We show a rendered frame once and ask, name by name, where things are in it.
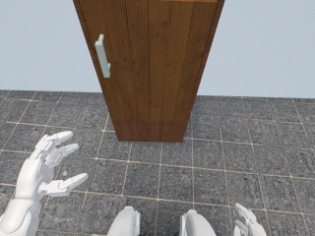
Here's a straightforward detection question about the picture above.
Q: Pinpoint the robot left forearm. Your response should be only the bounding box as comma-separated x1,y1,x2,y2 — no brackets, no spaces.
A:
0,198,42,236

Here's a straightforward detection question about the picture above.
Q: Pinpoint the robot left thigh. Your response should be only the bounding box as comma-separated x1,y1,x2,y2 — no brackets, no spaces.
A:
106,209,141,236

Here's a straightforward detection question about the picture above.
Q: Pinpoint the left robot hand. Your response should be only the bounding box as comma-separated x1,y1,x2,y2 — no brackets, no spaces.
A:
15,131,89,202

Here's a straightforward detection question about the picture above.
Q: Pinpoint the robot right thigh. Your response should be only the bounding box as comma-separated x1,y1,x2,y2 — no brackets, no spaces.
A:
179,212,217,236

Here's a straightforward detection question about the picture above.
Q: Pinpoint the cupboard door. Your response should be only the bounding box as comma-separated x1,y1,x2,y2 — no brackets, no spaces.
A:
78,0,219,122

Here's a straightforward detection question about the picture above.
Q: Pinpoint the right robot hand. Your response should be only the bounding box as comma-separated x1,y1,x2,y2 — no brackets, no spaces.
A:
233,203,267,236

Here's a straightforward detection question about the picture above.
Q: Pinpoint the handle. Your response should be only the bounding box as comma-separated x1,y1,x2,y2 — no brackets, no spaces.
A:
94,34,111,78

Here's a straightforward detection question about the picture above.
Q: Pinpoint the robot thigh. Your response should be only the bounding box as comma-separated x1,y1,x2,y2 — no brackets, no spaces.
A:
106,209,141,236
179,212,217,236

